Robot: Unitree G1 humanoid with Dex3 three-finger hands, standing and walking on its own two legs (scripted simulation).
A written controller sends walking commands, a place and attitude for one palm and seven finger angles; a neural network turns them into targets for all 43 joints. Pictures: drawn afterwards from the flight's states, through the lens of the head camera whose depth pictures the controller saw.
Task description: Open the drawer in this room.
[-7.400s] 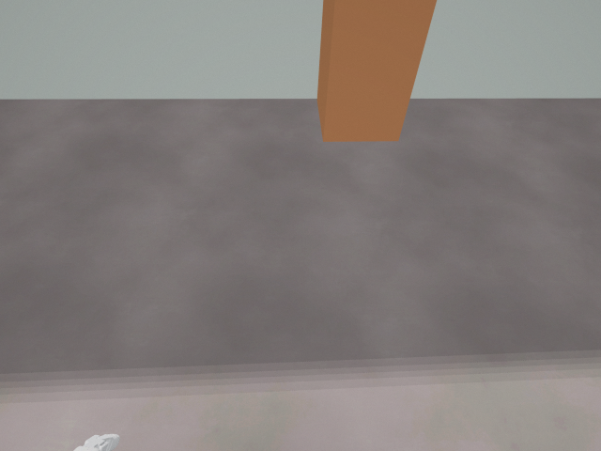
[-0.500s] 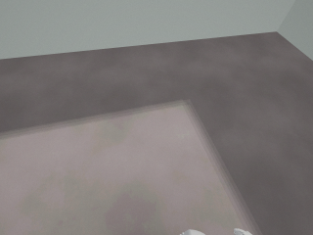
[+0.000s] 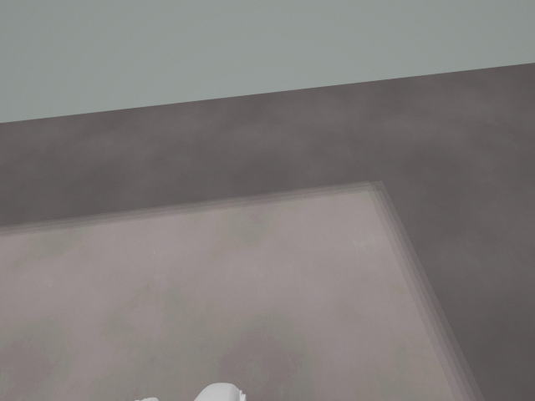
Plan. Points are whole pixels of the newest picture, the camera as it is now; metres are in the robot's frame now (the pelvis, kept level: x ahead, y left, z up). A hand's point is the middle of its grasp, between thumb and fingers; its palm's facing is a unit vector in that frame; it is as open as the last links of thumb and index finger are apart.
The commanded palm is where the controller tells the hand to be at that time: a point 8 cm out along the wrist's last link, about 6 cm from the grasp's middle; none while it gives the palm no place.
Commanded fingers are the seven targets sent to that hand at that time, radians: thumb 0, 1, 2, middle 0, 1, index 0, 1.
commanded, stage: turn or walk to find it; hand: left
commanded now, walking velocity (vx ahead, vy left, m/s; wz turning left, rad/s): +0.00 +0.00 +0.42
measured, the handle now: out of the picture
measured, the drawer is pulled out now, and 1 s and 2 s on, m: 0.00 0.00 0.00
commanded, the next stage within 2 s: none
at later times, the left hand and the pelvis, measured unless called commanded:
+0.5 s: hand out of the picture +0.00 +0.27 -0.17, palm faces +0.23 -0.94 -0.26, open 7.3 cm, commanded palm none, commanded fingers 0.00 0.90 0.90 -0.20 -0.30 -0.20 -0.30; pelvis -0.02 +0.04 +0.00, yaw +11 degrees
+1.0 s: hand out of the picture -0.07 +0.21 -0.16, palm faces +0.43 -0.87 -0.24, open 7.3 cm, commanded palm none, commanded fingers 0.00 0.90 0.90 -0.20 -0.30 -0.20 -0.30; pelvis -0.04 +0.01 +0.00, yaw +25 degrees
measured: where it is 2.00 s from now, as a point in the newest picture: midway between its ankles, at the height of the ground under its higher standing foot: outside the picture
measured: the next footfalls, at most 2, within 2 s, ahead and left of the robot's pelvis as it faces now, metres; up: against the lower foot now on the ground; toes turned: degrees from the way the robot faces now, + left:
left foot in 0.22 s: +0.01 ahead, +0.15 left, +0.00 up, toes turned +11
right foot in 0.66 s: +0.04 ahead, -0.09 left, +0.00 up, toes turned +11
